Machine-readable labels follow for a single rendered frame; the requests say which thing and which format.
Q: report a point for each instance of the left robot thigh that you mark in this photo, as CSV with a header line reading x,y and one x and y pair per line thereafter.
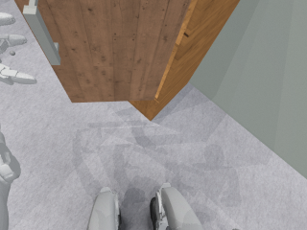
x,y
104,211

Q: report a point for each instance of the handle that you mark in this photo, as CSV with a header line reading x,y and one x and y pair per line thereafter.
x,y
36,23

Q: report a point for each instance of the left robot hand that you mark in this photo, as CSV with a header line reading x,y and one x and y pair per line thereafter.
x,y
7,75

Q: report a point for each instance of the cupboard door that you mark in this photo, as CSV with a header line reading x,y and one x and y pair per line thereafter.
x,y
111,50

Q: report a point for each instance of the left robot upper arm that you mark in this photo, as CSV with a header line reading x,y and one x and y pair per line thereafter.
x,y
9,171

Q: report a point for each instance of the right robot thigh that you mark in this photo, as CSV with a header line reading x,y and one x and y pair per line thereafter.
x,y
179,214

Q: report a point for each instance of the robot thigh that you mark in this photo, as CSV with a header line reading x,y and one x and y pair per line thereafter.
x,y
104,211
179,214

